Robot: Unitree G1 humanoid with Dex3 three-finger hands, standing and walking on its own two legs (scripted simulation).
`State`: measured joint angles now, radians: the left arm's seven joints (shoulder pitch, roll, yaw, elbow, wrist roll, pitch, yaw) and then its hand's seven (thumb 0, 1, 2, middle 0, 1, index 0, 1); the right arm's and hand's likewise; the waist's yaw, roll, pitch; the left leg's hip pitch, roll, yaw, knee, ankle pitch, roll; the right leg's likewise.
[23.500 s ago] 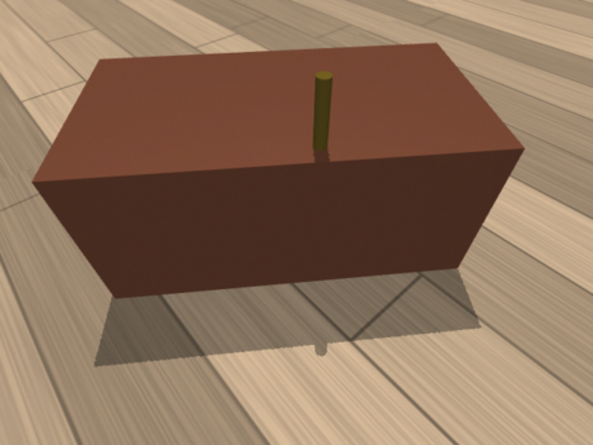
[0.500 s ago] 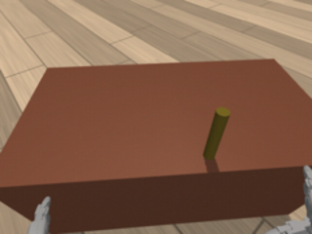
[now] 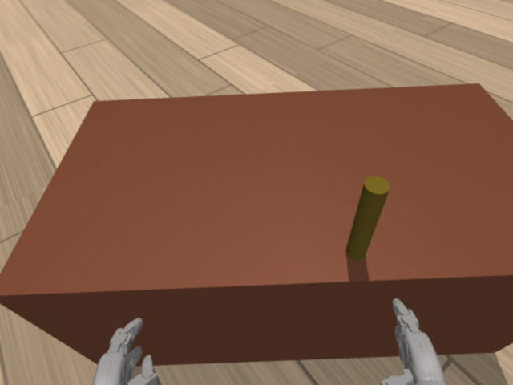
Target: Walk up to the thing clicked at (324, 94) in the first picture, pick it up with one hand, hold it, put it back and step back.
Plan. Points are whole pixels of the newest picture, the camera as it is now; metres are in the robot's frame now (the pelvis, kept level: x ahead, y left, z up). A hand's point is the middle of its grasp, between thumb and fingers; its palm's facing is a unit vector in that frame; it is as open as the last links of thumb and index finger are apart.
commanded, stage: home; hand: right
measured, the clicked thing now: (364, 222) +0.42 -0.20 -0.04
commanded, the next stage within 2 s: none
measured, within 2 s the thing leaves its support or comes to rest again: neither
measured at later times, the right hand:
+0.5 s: hand out of the picture +0.13 -0.23 -0.12, palm faces -0.06 +0.92 -0.38, open 17.4 cm
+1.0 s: hand out of the picture +0.06 -0.26 -0.13, palm faces -0.06 +0.93 -0.36, open 17.4 cm
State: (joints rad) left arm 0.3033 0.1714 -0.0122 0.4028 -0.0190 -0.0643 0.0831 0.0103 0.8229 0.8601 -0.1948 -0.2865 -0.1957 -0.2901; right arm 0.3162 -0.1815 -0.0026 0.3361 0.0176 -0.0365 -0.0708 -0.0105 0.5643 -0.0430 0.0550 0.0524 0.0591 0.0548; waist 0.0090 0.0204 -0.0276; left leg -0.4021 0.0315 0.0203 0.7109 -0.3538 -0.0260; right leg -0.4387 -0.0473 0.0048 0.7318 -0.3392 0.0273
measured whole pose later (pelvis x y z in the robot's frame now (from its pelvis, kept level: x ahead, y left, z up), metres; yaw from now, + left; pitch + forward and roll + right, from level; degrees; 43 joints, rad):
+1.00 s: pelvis -0.01 -0.01 +0.03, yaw +1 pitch -4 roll +0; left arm 0.16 0.35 -0.01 1.10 0.02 0.00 -0.01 0.01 0.90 0.90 -0.20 -0.30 -0.20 -0.30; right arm 0.18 -0.36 0.03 1.08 -0.02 -0.01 -0.01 0.00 0.53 -0.06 0.06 0.06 0.06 0.06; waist 0.00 0.00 0.05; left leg -0.14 0.05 0.00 0.42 -0.21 -0.03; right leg -0.16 -0.03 -0.03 0.42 -0.19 0.02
